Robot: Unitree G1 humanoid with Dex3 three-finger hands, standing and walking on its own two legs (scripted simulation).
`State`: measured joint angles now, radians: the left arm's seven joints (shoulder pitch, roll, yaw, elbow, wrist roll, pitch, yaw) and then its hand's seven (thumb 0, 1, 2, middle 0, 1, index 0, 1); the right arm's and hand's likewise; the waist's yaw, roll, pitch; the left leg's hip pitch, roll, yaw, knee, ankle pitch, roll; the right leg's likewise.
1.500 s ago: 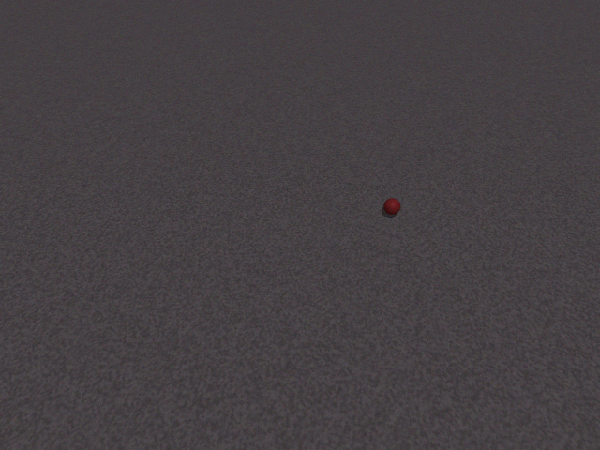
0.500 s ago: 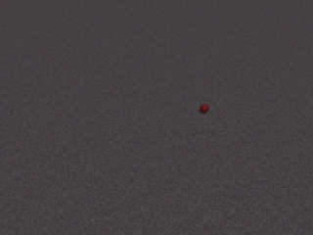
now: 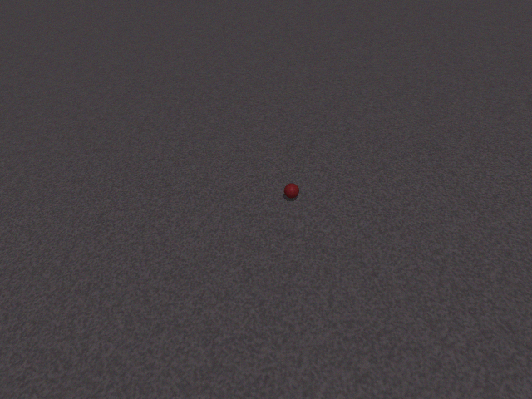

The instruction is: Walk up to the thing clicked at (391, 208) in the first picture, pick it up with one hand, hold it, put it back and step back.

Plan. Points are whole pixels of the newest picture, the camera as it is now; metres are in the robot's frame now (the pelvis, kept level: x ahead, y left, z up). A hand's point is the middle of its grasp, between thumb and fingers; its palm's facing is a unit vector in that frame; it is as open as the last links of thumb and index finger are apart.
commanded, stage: walk up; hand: left
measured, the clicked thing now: (291, 190) +1.25 -0.04 -0.70
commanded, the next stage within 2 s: none
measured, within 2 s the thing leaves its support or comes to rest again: neither
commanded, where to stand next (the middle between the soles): +0.86 -0.17 m, yaw -16 degrees
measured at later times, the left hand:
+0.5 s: hand (159, 320) +0.32 +0.26 -0.14, palm faces -0.23 -0.92 -0.31, open 7.4 cm
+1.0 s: hand (237, 197) +0.61 +0.11 -0.09, palm faces -0.26 -0.89 -0.36, open 7.4 cm
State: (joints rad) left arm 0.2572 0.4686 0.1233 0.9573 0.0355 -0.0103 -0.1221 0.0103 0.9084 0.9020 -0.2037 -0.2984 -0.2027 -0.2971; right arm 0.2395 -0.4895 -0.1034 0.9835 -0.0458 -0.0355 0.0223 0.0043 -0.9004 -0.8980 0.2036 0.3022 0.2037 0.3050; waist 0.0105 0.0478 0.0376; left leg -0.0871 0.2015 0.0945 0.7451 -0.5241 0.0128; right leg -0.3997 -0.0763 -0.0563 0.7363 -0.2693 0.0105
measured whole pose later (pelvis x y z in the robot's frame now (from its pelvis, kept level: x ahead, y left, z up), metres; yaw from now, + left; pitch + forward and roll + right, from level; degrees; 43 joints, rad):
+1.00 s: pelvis +0.43 -0.10 +0.02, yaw -16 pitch -3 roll +2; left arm 0.21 0.37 0.04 0.82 -0.02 -0.08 -0.06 0.01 0.91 0.90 -0.21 -0.30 -0.21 -0.30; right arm 0.32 -0.41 -0.03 0.86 0.00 -0.04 0.03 0.01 -0.90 -0.90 0.20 0.30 0.20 0.30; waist 0.00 0.02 0.10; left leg -0.33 0.07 0.02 1.13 -0.42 0.03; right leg -0.30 -0.01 -0.03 0.58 -0.22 -0.05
